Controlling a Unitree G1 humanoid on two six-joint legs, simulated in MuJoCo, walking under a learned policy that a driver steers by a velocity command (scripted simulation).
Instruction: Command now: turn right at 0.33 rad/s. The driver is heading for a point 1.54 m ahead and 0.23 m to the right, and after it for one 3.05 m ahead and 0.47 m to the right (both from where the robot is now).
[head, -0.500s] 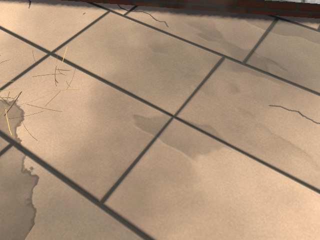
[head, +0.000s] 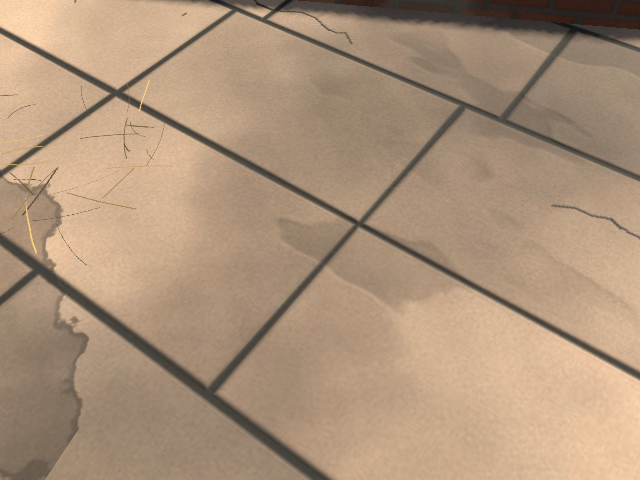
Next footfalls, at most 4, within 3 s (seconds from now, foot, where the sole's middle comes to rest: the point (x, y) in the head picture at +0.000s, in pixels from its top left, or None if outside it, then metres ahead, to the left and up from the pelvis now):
0.72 left None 0.11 0.09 -0.77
1.22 right None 0.04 -0.15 -0.77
1.88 left None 0.16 0.13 -0.77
2.50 right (407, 452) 0.54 -0.14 -0.89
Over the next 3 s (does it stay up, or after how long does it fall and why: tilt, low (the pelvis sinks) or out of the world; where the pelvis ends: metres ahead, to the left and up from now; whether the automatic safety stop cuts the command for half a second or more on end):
stays up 0.73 -0.07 -0.14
